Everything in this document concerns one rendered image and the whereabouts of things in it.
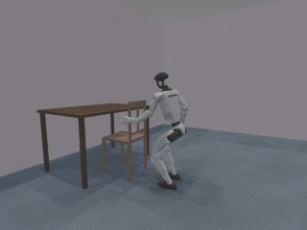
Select robot left thigh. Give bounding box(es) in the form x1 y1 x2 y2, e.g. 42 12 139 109
151 130 179 160

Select robot right upper arm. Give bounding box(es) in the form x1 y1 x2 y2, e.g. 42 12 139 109
174 90 188 112

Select left robot forearm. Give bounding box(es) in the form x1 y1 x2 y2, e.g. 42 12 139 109
129 110 151 124

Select right robot forearm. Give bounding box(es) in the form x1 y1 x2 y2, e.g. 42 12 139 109
179 109 188 124

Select robot left upper arm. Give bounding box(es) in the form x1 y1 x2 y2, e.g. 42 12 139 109
148 92 164 117

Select robot left shin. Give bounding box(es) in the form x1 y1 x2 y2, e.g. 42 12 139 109
151 153 173 185

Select left robot hand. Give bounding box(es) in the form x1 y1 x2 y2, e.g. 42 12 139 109
117 116 130 125

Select table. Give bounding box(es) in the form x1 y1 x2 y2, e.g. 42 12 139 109
36 103 150 189

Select chair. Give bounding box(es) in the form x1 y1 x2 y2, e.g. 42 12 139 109
102 100 148 181

